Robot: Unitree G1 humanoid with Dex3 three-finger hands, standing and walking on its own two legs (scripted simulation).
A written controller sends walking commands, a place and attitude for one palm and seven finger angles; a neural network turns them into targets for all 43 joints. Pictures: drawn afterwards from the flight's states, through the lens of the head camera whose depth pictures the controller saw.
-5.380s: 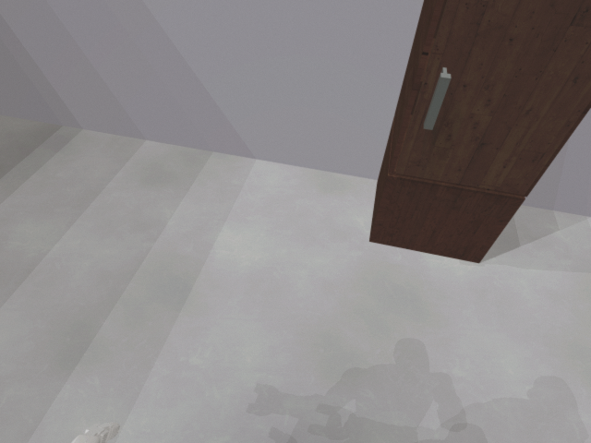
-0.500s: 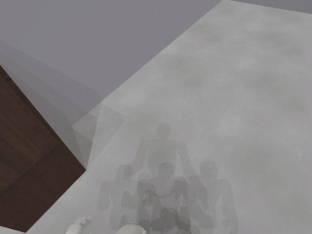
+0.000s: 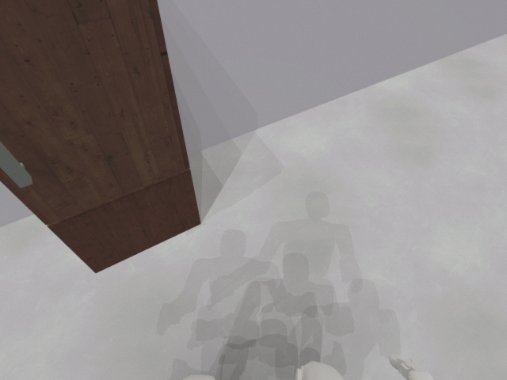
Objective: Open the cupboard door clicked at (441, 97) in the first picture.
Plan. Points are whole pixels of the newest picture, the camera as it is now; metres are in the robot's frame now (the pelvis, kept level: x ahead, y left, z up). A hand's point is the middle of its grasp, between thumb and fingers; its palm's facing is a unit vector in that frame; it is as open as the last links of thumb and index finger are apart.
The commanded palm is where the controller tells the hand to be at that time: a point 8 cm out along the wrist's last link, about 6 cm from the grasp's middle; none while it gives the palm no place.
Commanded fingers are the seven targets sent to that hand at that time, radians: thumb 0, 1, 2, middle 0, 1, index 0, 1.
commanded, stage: turn to face it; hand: left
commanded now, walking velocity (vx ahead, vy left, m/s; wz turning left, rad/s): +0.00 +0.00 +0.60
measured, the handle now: (3, 153) +0.50 +0.58 -0.04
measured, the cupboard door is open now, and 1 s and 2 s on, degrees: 0 0 0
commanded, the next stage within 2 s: take the last steps up to it in 1.02 s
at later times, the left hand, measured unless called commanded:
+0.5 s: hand out of the picture +0.00 +0.18 -0.15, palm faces +0.34 -0.91 -0.24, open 7.4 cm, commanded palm none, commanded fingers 0.00 0.90 0.90 -0.20 -0.30 -0.20 -0.30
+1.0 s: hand out of the picture -0.06 +0.20 -0.15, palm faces +0.52 -0.82 -0.25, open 7.4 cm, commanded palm none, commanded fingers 0.00 0.90 0.90 -0.20 -0.30 -0.20 -0.30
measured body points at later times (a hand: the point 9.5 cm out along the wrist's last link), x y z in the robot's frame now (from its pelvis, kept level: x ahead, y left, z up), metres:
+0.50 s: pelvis -0.01 -0.03 +0.00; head +0.02 -0.03 +0.45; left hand -0.02 +0.23 -0.13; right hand +0.14 -0.26 -0.14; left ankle -0.06 +0.09 -0.69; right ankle +0.03 -0.15 -0.73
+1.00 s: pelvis -0.04 -0.02 +0.00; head -0.02 -0.01 +0.45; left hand -0.09 +0.25 -0.13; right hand +0.13 -0.19 -0.15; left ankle -0.06 +0.09 -0.73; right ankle +0.02 -0.13 -0.71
